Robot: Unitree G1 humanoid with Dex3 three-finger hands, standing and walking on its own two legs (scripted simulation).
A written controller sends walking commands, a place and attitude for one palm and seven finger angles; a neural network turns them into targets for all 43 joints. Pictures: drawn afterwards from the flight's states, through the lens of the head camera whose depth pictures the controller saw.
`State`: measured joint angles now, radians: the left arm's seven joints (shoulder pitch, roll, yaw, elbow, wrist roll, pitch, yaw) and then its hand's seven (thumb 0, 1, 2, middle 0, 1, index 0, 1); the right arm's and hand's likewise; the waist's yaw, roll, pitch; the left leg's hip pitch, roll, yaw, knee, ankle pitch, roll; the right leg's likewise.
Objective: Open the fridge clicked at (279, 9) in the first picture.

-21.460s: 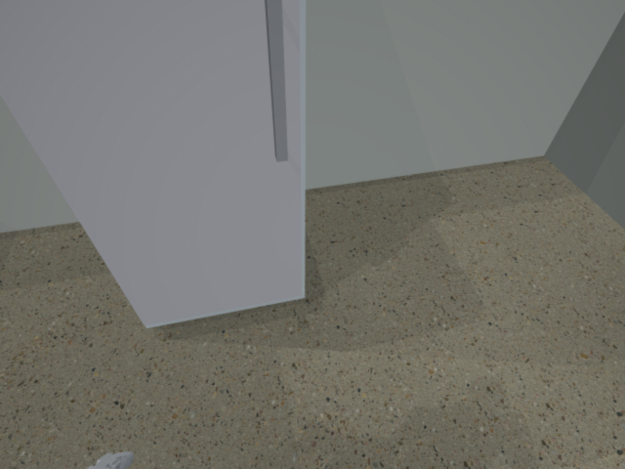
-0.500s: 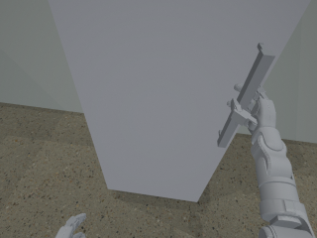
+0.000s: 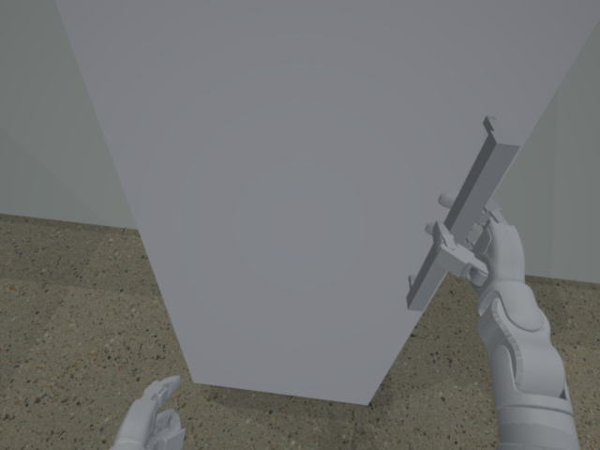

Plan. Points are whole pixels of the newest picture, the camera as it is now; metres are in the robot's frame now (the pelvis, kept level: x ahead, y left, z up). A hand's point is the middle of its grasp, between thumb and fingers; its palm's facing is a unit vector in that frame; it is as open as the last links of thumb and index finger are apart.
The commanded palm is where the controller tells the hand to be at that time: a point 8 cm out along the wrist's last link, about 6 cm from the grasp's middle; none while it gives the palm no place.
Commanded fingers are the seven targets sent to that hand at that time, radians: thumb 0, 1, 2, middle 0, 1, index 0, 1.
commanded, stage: pull the door a little, standing still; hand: right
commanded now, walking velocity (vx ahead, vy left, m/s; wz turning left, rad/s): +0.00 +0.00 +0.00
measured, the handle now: (446, 229) +0.40 -0.17 +0.12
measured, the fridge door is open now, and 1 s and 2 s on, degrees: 0 1 9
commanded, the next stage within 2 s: walk backward, drawing the door open in 0.06 s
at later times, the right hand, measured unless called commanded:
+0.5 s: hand (444, 246) +0.36 -0.15 +0.14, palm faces +0.20 +0.91 -0.36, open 6.6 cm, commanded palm +0.31 -0.19 +0.13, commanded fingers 0.00 -0.90 -0.90 0.45 1.40 0.45 1.40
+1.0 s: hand (436, 244) +0.36 -0.14 +0.13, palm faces +0.56 +0.76 -0.32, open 7.3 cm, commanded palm +0.30 -0.17 +0.13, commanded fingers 0.00 -0.90 -0.90 0.45 1.40 0.45 1.40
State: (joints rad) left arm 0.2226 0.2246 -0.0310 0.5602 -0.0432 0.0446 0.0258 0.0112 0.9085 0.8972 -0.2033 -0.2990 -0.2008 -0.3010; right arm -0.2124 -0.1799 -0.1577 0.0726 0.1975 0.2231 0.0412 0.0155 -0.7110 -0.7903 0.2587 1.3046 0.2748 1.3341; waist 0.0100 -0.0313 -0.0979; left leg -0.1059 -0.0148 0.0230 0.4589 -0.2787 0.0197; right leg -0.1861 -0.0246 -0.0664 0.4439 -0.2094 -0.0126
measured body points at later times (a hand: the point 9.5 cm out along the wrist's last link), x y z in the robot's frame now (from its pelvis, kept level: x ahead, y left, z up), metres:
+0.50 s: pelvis +0.11 +0.03 +0.01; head +0.15 +0.09 +0.45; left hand +0.26 +0.26 -0.11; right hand +0.34 -0.20 +0.16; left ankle +0.22 +0.06 -0.73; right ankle -0.03 -0.15 -0.69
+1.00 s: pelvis +0.09 +0.16 -0.02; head +0.17 +0.16 +0.42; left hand +0.27 +0.37 -0.14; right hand +0.33 -0.18 +0.15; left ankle +0.03 +0.32 -0.75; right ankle +0.17 -0.03 -0.75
